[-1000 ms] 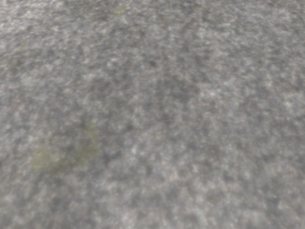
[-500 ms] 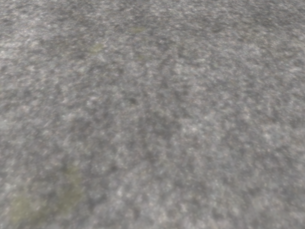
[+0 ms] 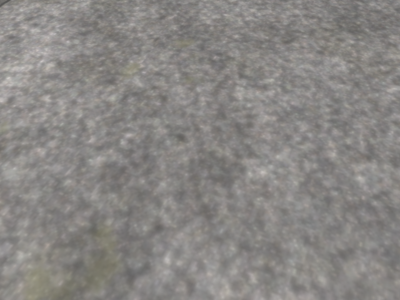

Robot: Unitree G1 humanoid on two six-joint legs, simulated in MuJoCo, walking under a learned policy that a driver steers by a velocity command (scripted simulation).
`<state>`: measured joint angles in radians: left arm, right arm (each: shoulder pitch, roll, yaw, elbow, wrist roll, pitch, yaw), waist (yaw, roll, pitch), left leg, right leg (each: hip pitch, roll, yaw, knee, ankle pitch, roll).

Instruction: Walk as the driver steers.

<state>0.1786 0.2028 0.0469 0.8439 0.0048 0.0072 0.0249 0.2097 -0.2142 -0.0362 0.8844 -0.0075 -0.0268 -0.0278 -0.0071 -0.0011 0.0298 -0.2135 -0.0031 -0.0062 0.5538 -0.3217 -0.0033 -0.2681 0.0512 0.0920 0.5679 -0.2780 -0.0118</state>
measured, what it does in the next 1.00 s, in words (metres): walks ahead: left foot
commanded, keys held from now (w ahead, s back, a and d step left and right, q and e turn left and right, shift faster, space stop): no key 0.10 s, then w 0.80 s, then e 0.10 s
